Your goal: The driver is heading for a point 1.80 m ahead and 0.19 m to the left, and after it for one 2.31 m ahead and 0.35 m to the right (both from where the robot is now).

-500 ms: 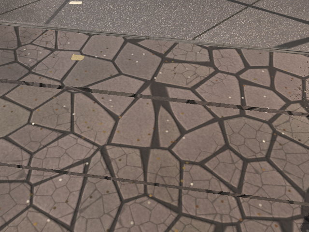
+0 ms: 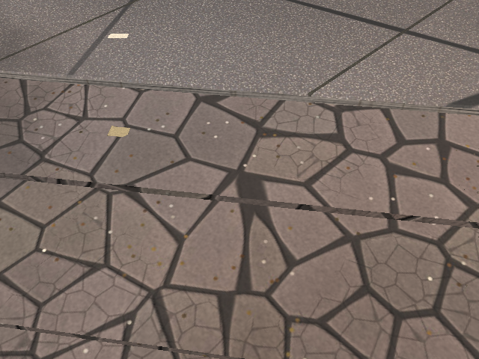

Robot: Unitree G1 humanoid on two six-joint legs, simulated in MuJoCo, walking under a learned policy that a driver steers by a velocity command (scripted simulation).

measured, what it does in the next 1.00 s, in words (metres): steps on the spot: left foot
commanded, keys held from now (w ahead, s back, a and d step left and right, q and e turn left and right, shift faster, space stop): no key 1.00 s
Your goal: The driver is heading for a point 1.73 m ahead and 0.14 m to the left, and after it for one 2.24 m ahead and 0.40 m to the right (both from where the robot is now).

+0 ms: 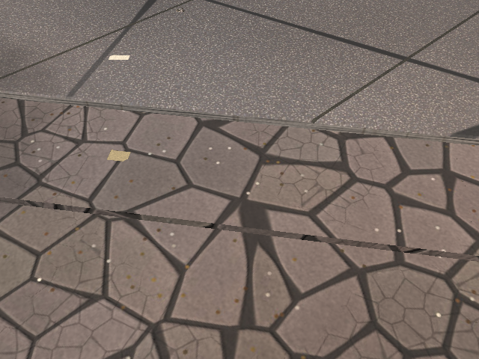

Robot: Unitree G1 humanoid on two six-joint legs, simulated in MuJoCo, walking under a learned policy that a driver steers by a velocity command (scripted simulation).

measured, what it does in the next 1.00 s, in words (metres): walks ahead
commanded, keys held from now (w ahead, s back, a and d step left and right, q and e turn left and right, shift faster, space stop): no key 0.40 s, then w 0.60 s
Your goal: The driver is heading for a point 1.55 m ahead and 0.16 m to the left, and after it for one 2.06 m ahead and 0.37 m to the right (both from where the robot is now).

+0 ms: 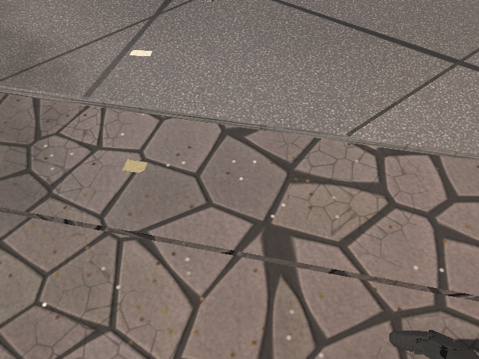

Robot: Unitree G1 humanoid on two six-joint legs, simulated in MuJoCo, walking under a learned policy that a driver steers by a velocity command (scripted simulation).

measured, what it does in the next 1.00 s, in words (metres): climbs: left foot 0.03 m higher, then right foot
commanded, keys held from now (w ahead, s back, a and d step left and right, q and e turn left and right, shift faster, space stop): w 1.00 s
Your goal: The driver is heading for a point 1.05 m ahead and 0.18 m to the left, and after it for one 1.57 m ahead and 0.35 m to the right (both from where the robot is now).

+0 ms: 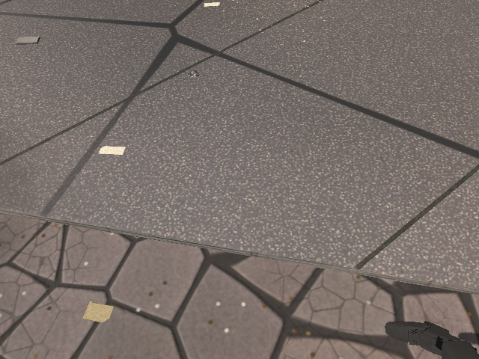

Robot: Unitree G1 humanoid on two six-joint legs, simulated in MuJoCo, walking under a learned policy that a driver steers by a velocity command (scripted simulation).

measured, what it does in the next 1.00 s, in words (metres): climbs: left foot 0.03 m higher, then right foot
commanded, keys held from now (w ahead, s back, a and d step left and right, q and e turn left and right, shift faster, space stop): w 0.78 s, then s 0.06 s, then s+q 0.16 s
